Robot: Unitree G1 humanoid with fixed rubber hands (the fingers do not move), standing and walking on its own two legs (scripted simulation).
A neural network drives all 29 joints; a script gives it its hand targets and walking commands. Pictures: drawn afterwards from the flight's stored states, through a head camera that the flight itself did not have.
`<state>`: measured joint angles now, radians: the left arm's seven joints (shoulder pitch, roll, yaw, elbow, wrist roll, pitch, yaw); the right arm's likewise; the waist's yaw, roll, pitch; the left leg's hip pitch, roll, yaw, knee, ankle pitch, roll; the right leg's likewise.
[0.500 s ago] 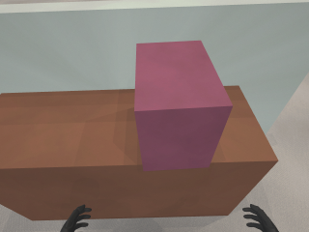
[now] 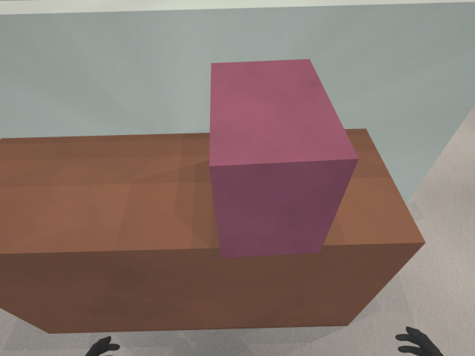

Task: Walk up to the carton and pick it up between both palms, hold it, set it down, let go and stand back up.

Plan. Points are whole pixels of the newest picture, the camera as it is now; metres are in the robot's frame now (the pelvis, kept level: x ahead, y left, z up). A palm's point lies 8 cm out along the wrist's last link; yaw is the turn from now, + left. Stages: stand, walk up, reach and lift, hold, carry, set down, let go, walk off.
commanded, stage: stand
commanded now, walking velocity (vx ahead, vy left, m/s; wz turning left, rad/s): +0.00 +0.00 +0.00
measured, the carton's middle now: (265, 157) +0.51 -0.03 +0.04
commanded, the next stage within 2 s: none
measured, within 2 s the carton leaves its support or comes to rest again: neither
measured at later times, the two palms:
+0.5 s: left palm out of the picture +0.10 +0.29 -0.09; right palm out of the picture +0.11 -0.30 -0.08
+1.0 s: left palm out of the picture +0.10 +0.29 -0.08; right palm out of the picture +0.10 -0.31 -0.08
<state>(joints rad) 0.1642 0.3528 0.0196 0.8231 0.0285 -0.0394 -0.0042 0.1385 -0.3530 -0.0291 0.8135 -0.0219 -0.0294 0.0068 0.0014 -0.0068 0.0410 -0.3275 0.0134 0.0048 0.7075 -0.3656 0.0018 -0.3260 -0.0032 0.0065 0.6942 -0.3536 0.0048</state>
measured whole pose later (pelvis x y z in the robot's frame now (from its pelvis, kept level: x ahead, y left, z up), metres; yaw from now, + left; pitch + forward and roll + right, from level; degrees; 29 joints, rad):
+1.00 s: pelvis +0.00 -0.01 +0.03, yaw +0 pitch -2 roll +0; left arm 0.08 0.36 0.00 1.09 0.02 -0.02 0.00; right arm 0.09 -0.36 -0.01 1.07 -0.01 -0.02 0.00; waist 0.00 0.00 0.04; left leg -0.13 0.01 0.00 0.36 -0.19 -0.01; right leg -0.13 0.00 0.00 0.36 -0.19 0.00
